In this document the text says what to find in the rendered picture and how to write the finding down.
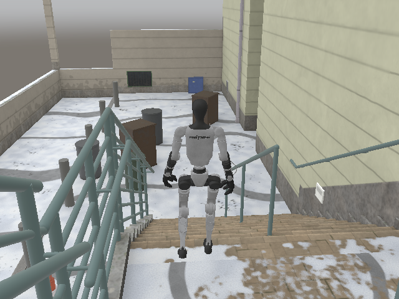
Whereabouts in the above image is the robot left upper arm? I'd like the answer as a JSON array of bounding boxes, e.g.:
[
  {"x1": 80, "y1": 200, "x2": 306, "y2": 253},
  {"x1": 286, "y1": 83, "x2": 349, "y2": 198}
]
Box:
[{"x1": 171, "y1": 126, "x2": 186, "y2": 161}]

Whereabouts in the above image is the left robot forearm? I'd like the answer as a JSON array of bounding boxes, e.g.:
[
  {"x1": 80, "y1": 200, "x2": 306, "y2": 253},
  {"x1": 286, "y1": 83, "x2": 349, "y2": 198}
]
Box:
[{"x1": 164, "y1": 151, "x2": 176, "y2": 177}]

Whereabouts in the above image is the left robot hand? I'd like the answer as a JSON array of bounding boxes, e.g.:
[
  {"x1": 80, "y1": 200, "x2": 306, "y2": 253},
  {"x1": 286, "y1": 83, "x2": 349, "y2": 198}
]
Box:
[{"x1": 163, "y1": 174, "x2": 177, "y2": 187}]

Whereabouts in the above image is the robot right shin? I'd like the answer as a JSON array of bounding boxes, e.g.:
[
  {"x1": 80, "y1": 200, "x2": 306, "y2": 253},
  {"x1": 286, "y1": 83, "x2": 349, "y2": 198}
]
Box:
[{"x1": 206, "y1": 204, "x2": 216, "y2": 245}]

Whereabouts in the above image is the robot right upper arm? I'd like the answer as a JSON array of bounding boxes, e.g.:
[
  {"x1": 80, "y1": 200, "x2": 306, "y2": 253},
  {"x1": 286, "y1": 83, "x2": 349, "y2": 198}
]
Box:
[{"x1": 213, "y1": 126, "x2": 228, "y2": 161}]

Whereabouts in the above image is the left robot thigh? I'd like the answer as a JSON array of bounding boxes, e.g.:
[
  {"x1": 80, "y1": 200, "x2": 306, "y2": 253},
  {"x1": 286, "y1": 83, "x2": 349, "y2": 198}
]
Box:
[{"x1": 178, "y1": 174, "x2": 191, "y2": 217}]

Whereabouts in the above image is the right robot hand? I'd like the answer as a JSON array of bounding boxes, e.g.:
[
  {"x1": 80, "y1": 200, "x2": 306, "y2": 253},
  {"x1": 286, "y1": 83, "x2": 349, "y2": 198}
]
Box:
[{"x1": 220, "y1": 179, "x2": 234, "y2": 195}]

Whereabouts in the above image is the right robot forearm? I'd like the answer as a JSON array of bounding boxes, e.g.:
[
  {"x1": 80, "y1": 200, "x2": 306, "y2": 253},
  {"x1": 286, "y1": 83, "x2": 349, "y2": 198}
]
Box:
[{"x1": 222, "y1": 152, "x2": 234, "y2": 181}]

